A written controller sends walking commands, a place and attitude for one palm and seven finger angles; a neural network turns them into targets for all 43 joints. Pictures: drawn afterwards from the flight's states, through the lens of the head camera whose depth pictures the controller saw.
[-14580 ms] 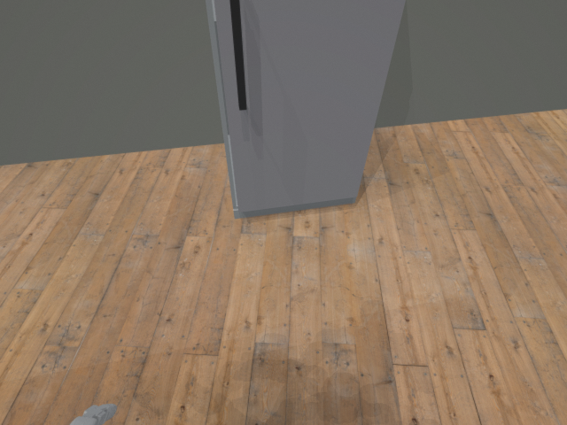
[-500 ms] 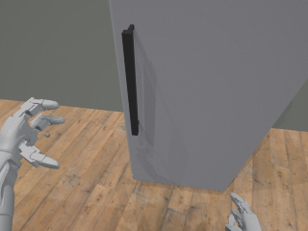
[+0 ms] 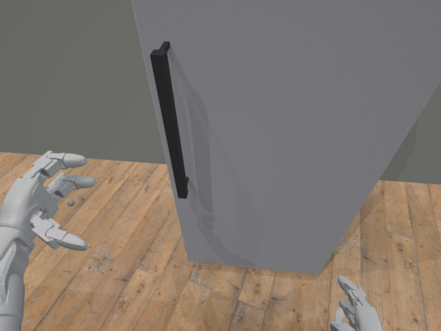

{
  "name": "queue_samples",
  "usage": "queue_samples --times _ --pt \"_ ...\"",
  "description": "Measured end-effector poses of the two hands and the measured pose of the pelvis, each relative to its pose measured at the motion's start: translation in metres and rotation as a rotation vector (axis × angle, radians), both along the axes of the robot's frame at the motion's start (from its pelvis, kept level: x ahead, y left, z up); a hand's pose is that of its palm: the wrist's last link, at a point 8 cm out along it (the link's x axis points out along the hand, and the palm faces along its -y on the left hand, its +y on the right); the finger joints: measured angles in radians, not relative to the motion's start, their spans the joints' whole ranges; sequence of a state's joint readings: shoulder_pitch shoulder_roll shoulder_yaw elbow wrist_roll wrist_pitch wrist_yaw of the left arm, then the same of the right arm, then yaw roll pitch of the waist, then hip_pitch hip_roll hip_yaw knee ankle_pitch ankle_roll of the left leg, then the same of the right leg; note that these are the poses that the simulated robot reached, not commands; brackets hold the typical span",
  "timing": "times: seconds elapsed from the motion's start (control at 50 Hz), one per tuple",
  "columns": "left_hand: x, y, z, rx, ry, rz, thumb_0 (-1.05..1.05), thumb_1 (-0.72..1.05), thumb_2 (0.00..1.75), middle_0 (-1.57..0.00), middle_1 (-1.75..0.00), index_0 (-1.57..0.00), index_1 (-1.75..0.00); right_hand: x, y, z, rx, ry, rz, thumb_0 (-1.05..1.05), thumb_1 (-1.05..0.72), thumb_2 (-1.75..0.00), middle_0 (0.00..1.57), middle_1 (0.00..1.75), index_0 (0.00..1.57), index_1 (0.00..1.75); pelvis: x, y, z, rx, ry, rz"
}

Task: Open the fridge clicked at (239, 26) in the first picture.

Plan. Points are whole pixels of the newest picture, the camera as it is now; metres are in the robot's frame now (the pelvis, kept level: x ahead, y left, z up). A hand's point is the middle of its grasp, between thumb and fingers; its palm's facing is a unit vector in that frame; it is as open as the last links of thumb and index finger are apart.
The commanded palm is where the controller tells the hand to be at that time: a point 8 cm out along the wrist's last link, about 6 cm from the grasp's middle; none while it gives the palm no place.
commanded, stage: move the hooked fingers beside the handle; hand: left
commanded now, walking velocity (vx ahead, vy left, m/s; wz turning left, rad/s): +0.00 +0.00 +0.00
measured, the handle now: (176, 134) +0.51 +0.16 +0.09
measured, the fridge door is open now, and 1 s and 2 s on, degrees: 0 0 0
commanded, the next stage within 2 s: none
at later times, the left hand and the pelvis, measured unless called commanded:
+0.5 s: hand (88, 185) +0.31 +0.27 +0.12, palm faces +0.02 -1.00 -0.01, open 14.0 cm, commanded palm +0.29 +0.32 +0.13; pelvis +0.00 +0.00 +0.00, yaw +0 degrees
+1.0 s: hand (110, 165) +0.37 +0.25 +0.11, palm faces +0.00 -1.00 +0.00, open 14.0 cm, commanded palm +0.35 +0.30 +0.12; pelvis +0.01 +0.02 -0.01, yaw -1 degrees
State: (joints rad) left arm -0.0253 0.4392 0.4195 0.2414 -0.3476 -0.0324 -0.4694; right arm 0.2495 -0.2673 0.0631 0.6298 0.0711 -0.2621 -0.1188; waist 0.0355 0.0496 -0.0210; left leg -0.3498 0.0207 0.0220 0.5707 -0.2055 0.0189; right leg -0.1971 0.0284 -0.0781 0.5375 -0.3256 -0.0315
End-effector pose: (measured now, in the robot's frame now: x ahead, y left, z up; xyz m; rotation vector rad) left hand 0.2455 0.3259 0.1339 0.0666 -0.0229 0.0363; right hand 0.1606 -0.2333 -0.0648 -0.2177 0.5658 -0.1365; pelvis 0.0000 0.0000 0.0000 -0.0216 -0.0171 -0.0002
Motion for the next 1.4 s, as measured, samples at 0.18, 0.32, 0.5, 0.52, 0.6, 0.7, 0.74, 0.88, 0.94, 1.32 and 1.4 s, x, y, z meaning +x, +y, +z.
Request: queue_samples --times 0.18,0.32,0.5,0.52,0.6,0.7,0.74,0.88,0.94,1.32,1.4 --pt "0.008 -0.007 -0.005 -0.019 0.009 0.002 -0.01 -0.5 0.3 -0.3 -1.2 -0.3 -1.2 0.005 -0.009 -0.001 0.001 0.003 -0.009 0.02 -0.9 -0.9 0.2 0.3 0.21 0.3 0.005 -0.007 -0.001 0.005 0.009 -0.005" --pt "0.02 -0.005 -0.004 -0.028 -0.005 0.003 -0.01 -0.5 0.3 -0.3 -1.2 -0.3 -1.2 0.002 -0.015 -0.004 -0.008 0.024 -0.027 0.02 -0.9 -0.9 0.2 0.3 0.2 0.3 0.006 -0.008 -0.003 0.006 0.018 -0.008" --pt "0.045 -0.005 -0.011 -0.054 0.019 -0.016 -0.01 -0.5 0.3 -0.3 -1.2 -0.3 -1.2 -0.01 -0.016 -0.011 -0.024 0.076 -0.053 0.02 -0.9 -0.9 0.2 0.3 0.2 0.3 0.004 -0.003 -0.004 0.002 0.036 -0.007" --pt "0.049 -0.006 -0.012 -0.056 0.02 -0.02 -0.01 -0.5 0.3 -0.3 -1.2 -0.3 -1.2 -0.012 -0.016 -0.012 -0.026 0.083 -0.056 0.02 -0.9 -0.9 0.2 0.3 0.2 0.3 0.003 -0.002 -0.004 0.002 0.039 -0.007" --pt "0.064 -0.008 -0.014 -0.058 0.021 -0.029 -0.01 -0.5 0.3 -0.3 -1.2 -0.3 -1.2 -0.019 -0.013 -0.014 -0.028 0.109 -0.069 0.02 -0.9 -0.9 0.2 0.3 0.2 0.3 0.003 0.001 -0.005 0.0 0.05 -0.012" --pt "0.081 -0.01 -0.013 -0.058 0.012 -0.039 -0.01 -0.5 0.3 -0.3 -1.2 -0.3 -1.2 -0.028 -0.008 -0.016 -0.025 0.137 -0.083 0.02 -0.9 -0.9 0.2 0.3 0.2 0.3 0.005 0.007 -0.005 -0.001 0.061 -0.019" --pt "0.085 -0.01 -0.012 -0.058 0.007 -0.042 -0.01 -0.5 0.3 -0.3 -1.2 -0.3 -1.2 -0.03 -0.006 -0.017 -0.021 0.144 -0.088 0.02 -0.9 -0.9 0.2 0.3 0.2 0.3 0.007 0.009 -0.005 -0.001 0.063 -0.024" --pt "0.094 -0.014 -0.015 -0.066 0.019 -0.049 -0.01 -0.5 0.3 -0.3 -1.2 -0.3 -1.2 -0.032 0.002 -0.019 -0.015 0.169 -0.086 0.02 -0.9 -0.9 0.2 0.3 0.2 0.3 0.009 0.016 -0.005 -0.003 0.068 -0.022" --pt "0.099 -0.016 -0.019 -0.069 0.031 -0.043 -0.01 -0.5 0.3 -0.3 -1.2 -0.3 -1.2 -0.031 0.005 -0.02 -0.019 0.182 -0.079 0.02 -0.9 -0.9 0.2 0.3 0.2 0.3 0.008 0.018 -0.005 -0.004 0.071 -0.018" --pt "0.154 -0.034 -0.02 -0.077 0.051 -0.041 -0.01 -0.5 0.3 -0.3 -1.2 -0.3 -1.2 -0.056 -0.007 -0.031 -0.028 0.303 -0.128 0.01 -0.9 -0.9 0.2 0.3 0.21 0.3 0.013 0.016 -0.008 -0.002 0.112 -0.028" --pt "0.16 -0.035 -0.022 -0.07 0.051 -0.032 -0.01 -0.5 0.3 -0.3 -1.2 -0.29 -1.2 -0.068 -0.014 -0.035 -0.034 0.349 -0.145 0.01 -0.91 -0.9 0.2 0.3 0.21 0.3 0.014 0.013 -0.009 -0.003 0.12 -0.028"
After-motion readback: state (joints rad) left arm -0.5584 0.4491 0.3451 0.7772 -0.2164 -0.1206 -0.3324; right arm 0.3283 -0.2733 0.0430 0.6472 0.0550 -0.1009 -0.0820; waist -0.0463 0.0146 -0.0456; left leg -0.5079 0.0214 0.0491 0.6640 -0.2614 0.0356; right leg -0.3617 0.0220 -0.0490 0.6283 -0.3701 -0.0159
